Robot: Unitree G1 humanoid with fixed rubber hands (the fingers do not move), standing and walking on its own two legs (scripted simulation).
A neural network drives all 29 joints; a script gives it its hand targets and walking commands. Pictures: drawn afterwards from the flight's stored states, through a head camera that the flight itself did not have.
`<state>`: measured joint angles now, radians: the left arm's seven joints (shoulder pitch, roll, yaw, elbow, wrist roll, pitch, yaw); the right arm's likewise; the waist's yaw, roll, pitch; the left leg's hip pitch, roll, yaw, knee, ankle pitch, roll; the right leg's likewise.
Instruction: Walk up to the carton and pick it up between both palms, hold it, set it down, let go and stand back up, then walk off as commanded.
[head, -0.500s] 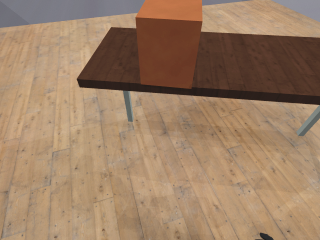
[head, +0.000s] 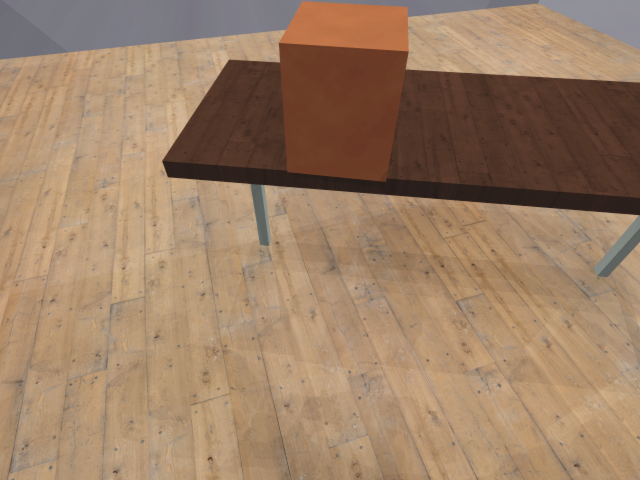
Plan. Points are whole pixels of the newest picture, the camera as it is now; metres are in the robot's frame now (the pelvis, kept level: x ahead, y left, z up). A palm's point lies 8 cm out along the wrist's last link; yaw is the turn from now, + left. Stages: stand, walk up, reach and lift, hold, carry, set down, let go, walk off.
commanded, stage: walk up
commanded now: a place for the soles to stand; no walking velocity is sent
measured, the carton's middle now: (344, 92) +0.78 -0.03 +0.12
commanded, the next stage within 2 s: none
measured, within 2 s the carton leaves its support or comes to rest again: neither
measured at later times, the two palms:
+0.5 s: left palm (83, 431) +0.22 +0.34 -0.10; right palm out of the picture +0.07 -0.29 -0.10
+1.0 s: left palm (75, 417) +0.23 +0.35 -0.08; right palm (515, 400) +0.27 -0.28 -0.11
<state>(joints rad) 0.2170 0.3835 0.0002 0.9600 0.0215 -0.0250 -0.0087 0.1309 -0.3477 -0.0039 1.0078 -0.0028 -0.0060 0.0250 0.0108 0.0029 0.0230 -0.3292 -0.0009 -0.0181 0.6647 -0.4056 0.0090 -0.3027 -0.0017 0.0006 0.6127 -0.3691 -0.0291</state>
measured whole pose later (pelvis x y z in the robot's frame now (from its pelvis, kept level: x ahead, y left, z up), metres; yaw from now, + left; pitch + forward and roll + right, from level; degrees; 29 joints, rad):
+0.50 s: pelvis +0.10 +0.03 +0.00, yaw -1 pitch -2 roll +0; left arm 0.21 0.44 0.00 0.86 0.01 -0.05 -0.02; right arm 0.37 -0.41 -0.03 0.93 0.00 -0.06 0.03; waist -0.09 -0.02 0.06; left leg -0.09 0.00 0.03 0.54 -0.41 0.02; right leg -0.41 0.00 0.00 0.87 -0.39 -0.03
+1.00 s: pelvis +0.17 +0.03 +0.00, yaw -4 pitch -2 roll -1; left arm 0.30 0.42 0.00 0.83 0.01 -0.08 -0.03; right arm 0.20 -0.42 -0.03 0.81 0.00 -0.04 0.03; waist 0.05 0.07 0.10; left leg -0.45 0.02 -0.04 0.89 -0.42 0.03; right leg -0.27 0.02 0.00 0.61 -0.31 -0.03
